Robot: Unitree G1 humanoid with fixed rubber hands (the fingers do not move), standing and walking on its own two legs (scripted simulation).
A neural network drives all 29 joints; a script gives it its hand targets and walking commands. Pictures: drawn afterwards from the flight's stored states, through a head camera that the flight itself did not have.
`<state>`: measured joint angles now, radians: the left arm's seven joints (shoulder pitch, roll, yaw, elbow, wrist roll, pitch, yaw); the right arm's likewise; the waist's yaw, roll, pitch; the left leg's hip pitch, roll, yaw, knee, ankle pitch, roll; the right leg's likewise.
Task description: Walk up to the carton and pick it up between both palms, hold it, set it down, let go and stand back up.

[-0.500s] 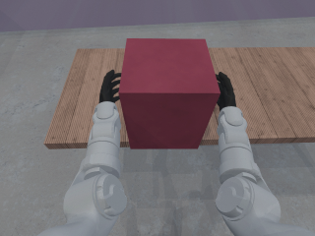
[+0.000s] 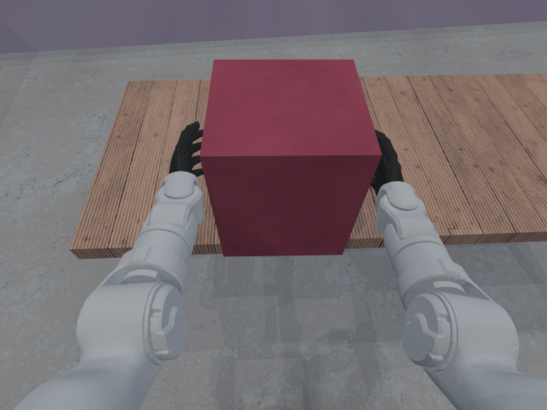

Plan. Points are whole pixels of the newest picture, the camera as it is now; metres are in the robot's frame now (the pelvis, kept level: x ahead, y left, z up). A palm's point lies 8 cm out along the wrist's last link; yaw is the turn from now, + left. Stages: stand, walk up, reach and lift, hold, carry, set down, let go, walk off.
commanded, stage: set down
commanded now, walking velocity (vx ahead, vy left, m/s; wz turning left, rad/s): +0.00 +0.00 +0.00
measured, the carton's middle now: (283, 165) +0.50 -0.01 +0.06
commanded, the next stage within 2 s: none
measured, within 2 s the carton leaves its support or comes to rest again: neither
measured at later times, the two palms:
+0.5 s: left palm (157, 168) +0.45 +0.17 +0.12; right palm (420, 167) +0.44 -0.20 +0.11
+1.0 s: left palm (132, 119) +0.46 +0.18 +0.19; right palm (434, 117) +0.46 -0.20 +0.19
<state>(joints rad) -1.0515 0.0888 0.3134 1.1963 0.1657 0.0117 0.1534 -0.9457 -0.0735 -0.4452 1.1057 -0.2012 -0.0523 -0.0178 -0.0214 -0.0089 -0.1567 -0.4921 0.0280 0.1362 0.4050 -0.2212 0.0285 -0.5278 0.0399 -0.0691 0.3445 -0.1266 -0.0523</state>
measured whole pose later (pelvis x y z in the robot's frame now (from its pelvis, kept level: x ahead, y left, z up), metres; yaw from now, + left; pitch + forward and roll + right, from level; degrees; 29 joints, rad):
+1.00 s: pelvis -0.03 -0.04 -0.01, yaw +4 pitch +21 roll +1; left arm -1.36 0.38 -0.07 1.35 -0.27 0.18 0.08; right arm -1.25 -0.28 -0.12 1.24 0.23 0.20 -0.09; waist -0.09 -0.07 -0.26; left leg -0.62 0.02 0.02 0.42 -0.16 -0.03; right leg -0.65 0.05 -0.12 0.39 -0.11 -0.10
